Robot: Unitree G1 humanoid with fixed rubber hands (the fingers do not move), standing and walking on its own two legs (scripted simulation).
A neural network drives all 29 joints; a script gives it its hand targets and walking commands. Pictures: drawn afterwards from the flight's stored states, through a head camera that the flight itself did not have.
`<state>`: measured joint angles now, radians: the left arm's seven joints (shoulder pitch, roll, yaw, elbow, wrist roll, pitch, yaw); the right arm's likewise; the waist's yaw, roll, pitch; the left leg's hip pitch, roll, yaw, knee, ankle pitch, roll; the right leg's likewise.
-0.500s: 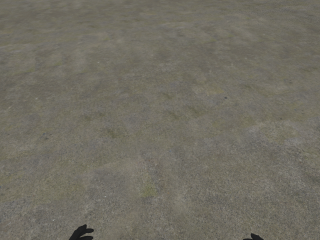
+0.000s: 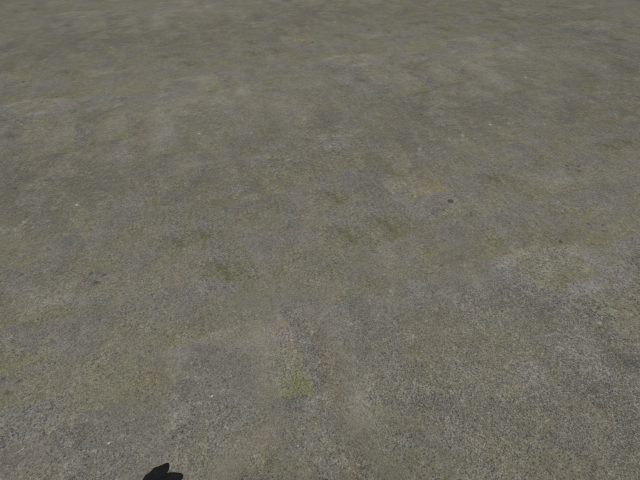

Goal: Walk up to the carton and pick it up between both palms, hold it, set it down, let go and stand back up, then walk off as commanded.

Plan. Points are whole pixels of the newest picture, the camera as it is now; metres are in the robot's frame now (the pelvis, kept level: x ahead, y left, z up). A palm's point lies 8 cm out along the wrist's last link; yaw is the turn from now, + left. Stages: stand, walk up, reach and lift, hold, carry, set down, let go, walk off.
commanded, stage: walk up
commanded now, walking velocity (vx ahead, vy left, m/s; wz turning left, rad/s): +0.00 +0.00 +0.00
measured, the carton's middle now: out of the picture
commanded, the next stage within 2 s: none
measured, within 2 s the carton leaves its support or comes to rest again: neither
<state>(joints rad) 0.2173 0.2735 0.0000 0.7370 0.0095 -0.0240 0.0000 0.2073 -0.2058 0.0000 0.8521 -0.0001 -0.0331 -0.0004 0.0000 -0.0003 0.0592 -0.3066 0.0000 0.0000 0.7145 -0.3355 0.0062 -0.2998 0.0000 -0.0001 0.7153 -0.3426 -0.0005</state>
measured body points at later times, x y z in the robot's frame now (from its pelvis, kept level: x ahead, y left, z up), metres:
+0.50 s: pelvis -0.05 -0.06 -0.02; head -0.03 -0.09 +0.43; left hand +0.09 +0.23 -0.12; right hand +0.01 -0.34 -0.16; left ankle +0.04 +0.11 -0.71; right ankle -0.04 -0.14 -0.71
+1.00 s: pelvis -0.17 -0.20 -0.03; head -0.15 -0.22 +0.42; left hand +0.04 +0.05 -0.13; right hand -0.15 -0.52 -0.15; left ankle -0.02 +0.00 -0.71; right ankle -0.27 -0.27 -0.72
